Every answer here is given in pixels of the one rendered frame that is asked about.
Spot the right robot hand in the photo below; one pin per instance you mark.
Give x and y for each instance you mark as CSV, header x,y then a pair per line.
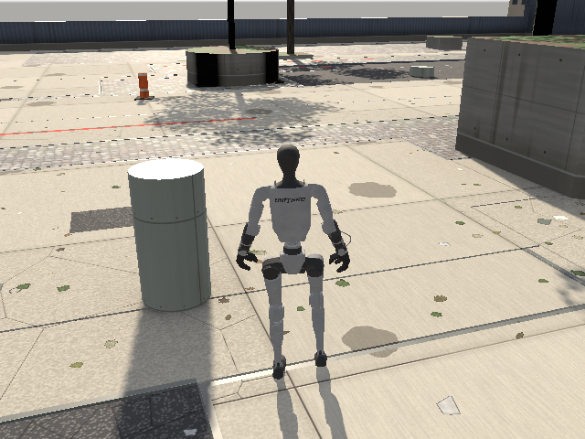
x,y
337,258

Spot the robot torso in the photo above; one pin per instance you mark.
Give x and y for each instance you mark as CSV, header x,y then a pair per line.
x,y
291,221

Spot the robot left forearm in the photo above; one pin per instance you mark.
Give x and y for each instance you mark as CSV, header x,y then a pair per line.
x,y
245,243

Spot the robot head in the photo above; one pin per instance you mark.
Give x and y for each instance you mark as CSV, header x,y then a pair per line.
x,y
288,159

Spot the robot left upper arm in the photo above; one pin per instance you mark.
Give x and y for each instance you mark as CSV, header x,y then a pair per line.
x,y
256,208

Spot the left robot hand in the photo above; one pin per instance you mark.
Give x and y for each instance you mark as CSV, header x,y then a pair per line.
x,y
250,257

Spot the robot right upper arm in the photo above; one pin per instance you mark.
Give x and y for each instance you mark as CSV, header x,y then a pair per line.
x,y
324,207

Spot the robot right forearm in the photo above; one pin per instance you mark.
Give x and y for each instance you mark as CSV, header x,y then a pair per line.
x,y
337,241

